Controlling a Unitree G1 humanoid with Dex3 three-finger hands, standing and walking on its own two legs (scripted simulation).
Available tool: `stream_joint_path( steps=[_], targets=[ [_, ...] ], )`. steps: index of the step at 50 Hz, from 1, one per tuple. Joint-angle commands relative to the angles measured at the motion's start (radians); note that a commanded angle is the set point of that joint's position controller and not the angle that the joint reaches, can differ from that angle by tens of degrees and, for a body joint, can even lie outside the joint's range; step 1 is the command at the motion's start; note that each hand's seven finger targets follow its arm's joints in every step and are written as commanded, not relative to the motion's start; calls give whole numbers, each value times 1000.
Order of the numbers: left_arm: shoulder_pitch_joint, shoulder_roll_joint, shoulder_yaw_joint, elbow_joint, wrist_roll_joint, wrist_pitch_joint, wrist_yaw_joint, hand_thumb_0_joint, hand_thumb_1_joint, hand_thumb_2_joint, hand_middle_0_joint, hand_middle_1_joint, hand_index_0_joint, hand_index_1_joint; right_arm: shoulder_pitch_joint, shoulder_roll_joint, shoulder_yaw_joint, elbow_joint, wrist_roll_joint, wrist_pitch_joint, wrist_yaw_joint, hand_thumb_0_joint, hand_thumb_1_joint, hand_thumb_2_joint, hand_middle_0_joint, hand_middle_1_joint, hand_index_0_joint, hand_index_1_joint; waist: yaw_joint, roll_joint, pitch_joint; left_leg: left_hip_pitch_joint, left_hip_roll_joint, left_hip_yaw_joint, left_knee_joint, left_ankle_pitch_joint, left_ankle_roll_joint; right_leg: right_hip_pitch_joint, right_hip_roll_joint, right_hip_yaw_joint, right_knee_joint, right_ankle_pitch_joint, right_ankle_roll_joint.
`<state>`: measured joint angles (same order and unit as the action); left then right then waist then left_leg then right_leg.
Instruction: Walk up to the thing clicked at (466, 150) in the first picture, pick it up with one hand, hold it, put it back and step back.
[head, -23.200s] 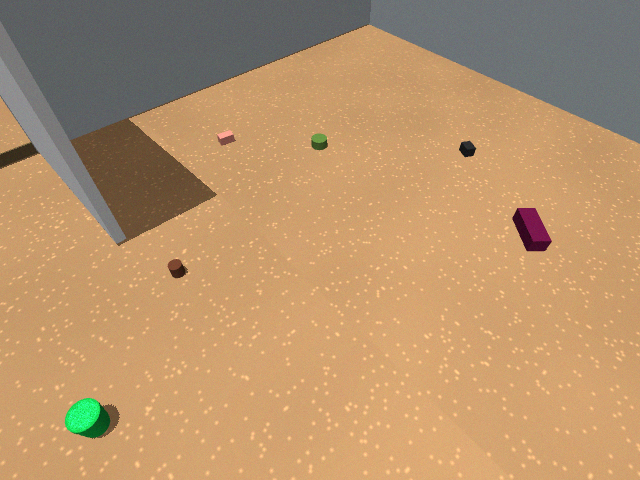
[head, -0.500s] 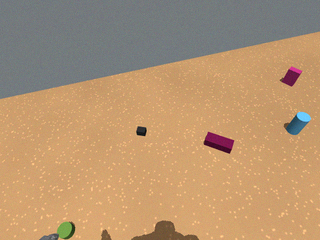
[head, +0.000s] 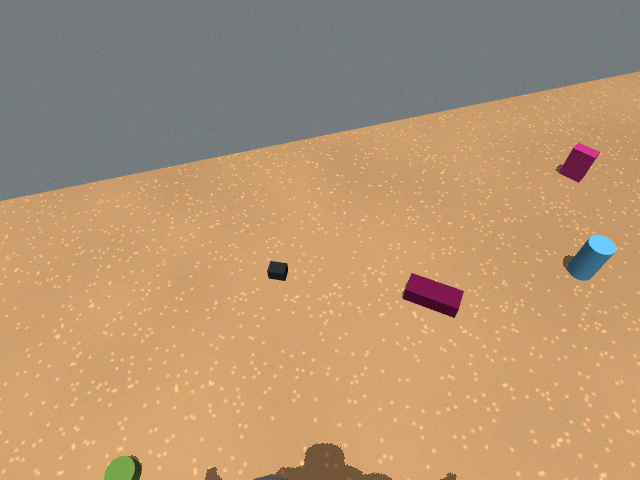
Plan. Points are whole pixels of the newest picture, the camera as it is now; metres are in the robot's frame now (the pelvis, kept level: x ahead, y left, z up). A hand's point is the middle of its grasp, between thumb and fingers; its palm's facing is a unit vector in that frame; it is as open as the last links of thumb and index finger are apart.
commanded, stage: walk up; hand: left
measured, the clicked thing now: (277, 270) +0.87 +0.21 -0.74
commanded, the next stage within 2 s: stand in 0.58 s
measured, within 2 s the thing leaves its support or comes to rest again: neither
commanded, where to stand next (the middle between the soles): +0.48 +0.00 m, yaw -4 degrees
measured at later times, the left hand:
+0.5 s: hand out of the picture +0.12 +0.27 -0.14, palm faces +0.01 -0.94 -0.34, open 7.4 cm
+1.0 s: hand out of the picture +0.10 +0.26 -0.14, palm faces -0.05 -0.94 -0.33, open 7.4 cm
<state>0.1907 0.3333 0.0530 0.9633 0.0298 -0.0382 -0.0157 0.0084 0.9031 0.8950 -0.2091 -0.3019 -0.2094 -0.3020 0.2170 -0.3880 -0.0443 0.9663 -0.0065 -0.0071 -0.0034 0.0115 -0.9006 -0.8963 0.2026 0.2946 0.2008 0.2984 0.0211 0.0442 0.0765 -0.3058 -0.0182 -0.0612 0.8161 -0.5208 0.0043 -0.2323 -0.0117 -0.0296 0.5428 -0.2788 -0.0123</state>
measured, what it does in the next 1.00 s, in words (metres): steps on the spot: left foot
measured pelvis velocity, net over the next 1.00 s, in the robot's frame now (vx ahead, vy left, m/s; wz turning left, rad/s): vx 0.02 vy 0.01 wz -0.02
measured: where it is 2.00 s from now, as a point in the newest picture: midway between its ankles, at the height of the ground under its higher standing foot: outside the picture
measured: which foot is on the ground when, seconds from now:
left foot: up 0.00-0.08, down 0.10-1.00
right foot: down 0.00-1.00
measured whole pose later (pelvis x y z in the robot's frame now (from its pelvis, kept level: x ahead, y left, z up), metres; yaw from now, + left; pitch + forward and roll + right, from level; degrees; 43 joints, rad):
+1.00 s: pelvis +0.02 +0.01 +0.02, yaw -1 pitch -2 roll +0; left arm 0.10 0.35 -0.01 1.14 0.01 -0.02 -0.01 0.01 0.90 0.90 -0.21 -0.30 -0.21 -0.30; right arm 0.10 -0.34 -0.01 1.16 -0.01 -0.01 0.02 0.01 -0.90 -0.90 0.20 0.29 0.20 0.30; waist 0.00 0.00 0.06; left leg -0.11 0.02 0.01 0.31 -0.16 -0.02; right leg -0.10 -0.01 0.01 0.32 -0.18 0.01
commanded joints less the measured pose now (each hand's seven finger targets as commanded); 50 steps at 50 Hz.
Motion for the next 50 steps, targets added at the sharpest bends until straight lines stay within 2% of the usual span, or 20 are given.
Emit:
stream_joint_path(
  steps=[1, 2, 3, 4, 5, 6, 7, 8, 9, 11, 12, 14, 18, 23, 28, 29, 35, 36, 40, 50],
  targets=[
    [-56, 280, 59, -76, -10, -27, 26, 0, 900, 900, -200, -300, -200, -300, 22, -145, -33, -46, -2, -27, -12, 0, -900, -900, 200, 300, 200, 300, -10, -228, -91, -7, 39, 28, -134, 83, -6, 92, -238, 206, -122, 492, -155],
    [-57, 271, 56, -76, -17, -21, 26, 0, 900, 900, -200, -300, -200, -300, 11, -142, -33, -39, -4, -31, -12, 0, -900, -900, 200, 300, 200, 300, -12, -222, -98, 25, 26, 57, -210, 141, -7, 98, -211, 166, -81, 568, -140],
    [-75, 274, 53, -77, -21, -15, 26, 0, 900, 900, -200, -300, -200, -300, 22, -137, -35, -28, -6, -32, -13, 0, -900, -900, 200, 300, 200, 300, -28, -221, -106, 82, 21, 71, -286, 225, -7, 71, -199, 135, -46, 571, -121],
    [-101, 270, 51, -83, -27, -7, 28, 0, 900, 900, -200, -300, -200, -300, 42, -135, -39, -13, -9, -35, -16, 0, -900, -900, 200, 300, 200, 300, -48, -213, -116, 124, 22, 70, -393, 381, -3, 69, -178, 109, -6, 546, -93],
    [-106, 245, 45, -94, -30, 0, 28, 0, 900, 900, -200, -300, -200, -300, 48, -156, -47, -1, -12, -37, -19, 0, -900, -900, 200, 300, 200, 300, -45, -158, -145, 190, 55, 22, -395, 552, 12, 45, -146, 86, 44, 493, -56],
    [-100, 214, 37, -101, -36, 5, 28, 0, 900, 900, -200, -300, -200, -300, 30, -196, -56, -5, -19, -40, -23, 0, -900, -900, 200, 300, 200, 300, -34, -59, -171, 229, 161, -94, -398, 701, 49, -12, -91, 51, 98, 349, -21],
    [-79, 190, 28, -92, -45, 14, 27, 0, 900, 900, -200, -300, -200, -300, -50, -228, -54, -26, -16, -43, -25, 0, -900, -900, 200, 300, 200, 300, 0, 12, -161, 201, 257, -211, -437, 664, 113, -48, -24, 33, 102, 119, 3],
    [-72, 220, 37, -63, -44, 22, 32, 0, 900, 900, -200, -300, -200, -300, -106, -263, -52, -34, -8, -40, -21, 0, -900, -900, 200, 300, 200, 300, 6, 52, -135, 77, 304, -230, -424, 611, 181, 40, -20, 33, 84, -55, 0],
    [-71, 220, 32, -43, -38, 19, 33, 0, 900, 900, -200, -300, -200, -300, -148, -236, -47, -27, -9, -37, -18, 0, -900, -900, 200, 300, 200, 300, 20, 45, -110, 59, 284, -200, -415, 613, 163, 72, -27, 40, 29, -48, -5],
    [-83, 224, 35, -29, -30, 11, 28, 0, 900, 900, -200, -300, -200, -300, -167, -197, -31, -21, -10, -37, -17, 0, -900, -900, 200, 300, 200, 300, 19, 62, -115, 82, 202, -98, -396, 628, 80, 103, -60, 65, -41, 120, -15],
    [-67, 236, 36, -20, -30, 5, 28, 0, 900, 900, -200, -300, -200, -300, -168, -188, -26, -20, -8, -37, -19, 0, -900, -900, 200, 300, 200, 300, 16, 72, -118, 84, 172, -74, -375, 645, 58, 114, -74, 79, -49, 221, -17],
    [-92, 239, 29, -12, -34, 5, 27, 0, 900, 900, -200, -300, -200, -300, -155, -171, -22, 3, -4, -36, -19, 0, -900, -900, 200, 300, 200, 300, -3, 59, -134, 106, 149, -50, -389, 646, 33, 127, -86, 89, -51, 291, -22],
    [-114, 232, 23, 13, -32, 6, 28, 0, 900, 900, -200, -300, -200, -300, -187, -169, -23, 23, -1, -33, -17, 0, -900, -900, 200, 300, 200, 300, -3, 21, -173, 187, 159, -43, -394, 705, 37, 127, -88, 80, -89, 311, -14],
    [-142, 236, 19, 41, -23, 6, 25, 0, 900, 900, -200, -300, -200, -300, -235, -156, -18, 38, -5, -27, -11, 0, -900, -900, 200, 300, 200, 300, -9, -41, -118, 152, 147, -31, -443, 513, 28, 125, -100, 105, -171, 269, -9],
    [-154, 234, 21, 55, -19, 3, 22, 0, 900, 900, -200, -300, -200, -300, -237, -150, -16, 62, -9, -25, -5, 0, -900, -900, 200, 300, 200, 300, -12, -60, -102, 172, 133, -15, -465, 441, 16, 108, -103, 122, -226, 224, -10],
    [-156, 216, -1, 73, -21, 3, 19, 0, 900, 900, -200, -300, -200, -300, -227, -160, -14, 65, -1, -26, 1, 0, -900, -900, 200, 300, 200, 300, -31, -44, -116, 207, 136, -22, -495, 423, 17, 98, -119, 134, -252, 177, -8],
    [-158, 239, -6, 95, -21, -6, 21, 0, 900, 900, -200, -300, -200, -300, -217, -157, -11, 89, -1, -26, 8, 0, -900, -900, 200, 300, 200, 300, -28, -61, -122, 234, 145, -26, -521, 468, 14, 123, -121, 128, -273, 210, -1],
    [-158, 236, -8, 96, -21, -6, 22, 0, 900, 900, -200, -300, -200, -300, -225, -159, -13, 89, -2, -29, 8, 0, -900, -900, 200, 300, 200, 300, -26, -53, -126, 245, 149, -27, -522, 506, 11, 123, -120, 122, -265, 240, -3],
    [-151, 236, -13, 105, -22, -4, 23, 0, 900, 900, -200, -300, -200, -300, -210, -162, -10, 101, -4, -28, 7, 0, -900, -900, 200, 300, 200, 300, -24, -48, -98, 207, 144, -27, -545, 452, 5, 126, -116, 120, -282, 177, -2],
    [-134, 235, -18, 111, -21, -4, 23, 0, 900, 900, -200, -300, -200, -300, -177, -169, -5, 118, -2, -27, 4, 0, -900, -900, 200, 300, 200, 300, -26, -56, -119, 227, 149, -22, -542, 482, 5, 127, -120, 119, -278, 221, -4]
  ],
)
